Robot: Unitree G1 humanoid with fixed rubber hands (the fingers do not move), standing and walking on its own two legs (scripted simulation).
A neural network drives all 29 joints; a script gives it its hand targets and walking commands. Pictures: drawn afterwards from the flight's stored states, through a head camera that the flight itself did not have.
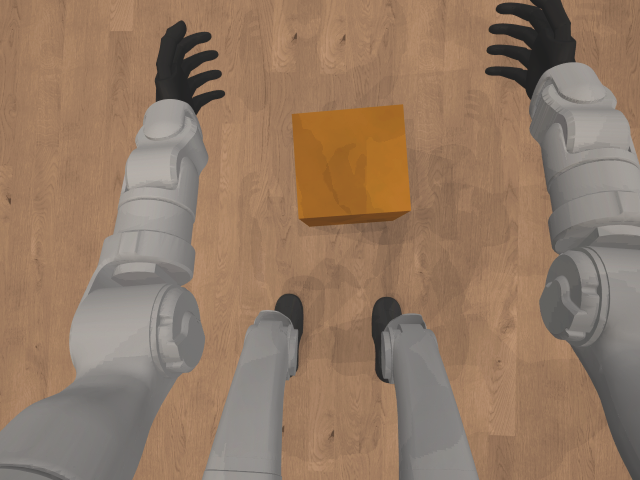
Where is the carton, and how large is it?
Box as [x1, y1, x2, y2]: [292, 104, 410, 226]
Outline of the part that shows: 402,104 292,114 298,215 302,221 311,226 392,220 410,210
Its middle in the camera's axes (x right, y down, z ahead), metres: +0.07 -0.14 +0.84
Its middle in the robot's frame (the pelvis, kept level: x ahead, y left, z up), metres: +0.52 -0.01 -0.52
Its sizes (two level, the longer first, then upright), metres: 0.210 0.200 0.250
